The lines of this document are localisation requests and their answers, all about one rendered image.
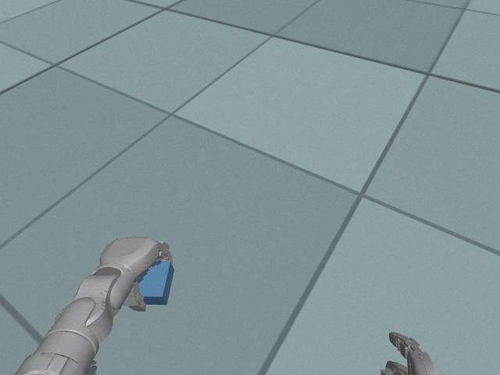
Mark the small box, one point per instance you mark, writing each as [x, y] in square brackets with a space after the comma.
[155, 283]

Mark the right robot hand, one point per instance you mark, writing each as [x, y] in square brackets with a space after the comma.
[419, 363]

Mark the left robot hand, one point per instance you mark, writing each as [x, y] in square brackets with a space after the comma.
[137, 254]

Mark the left robot arm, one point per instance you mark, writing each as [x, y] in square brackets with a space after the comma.
[82, 325]

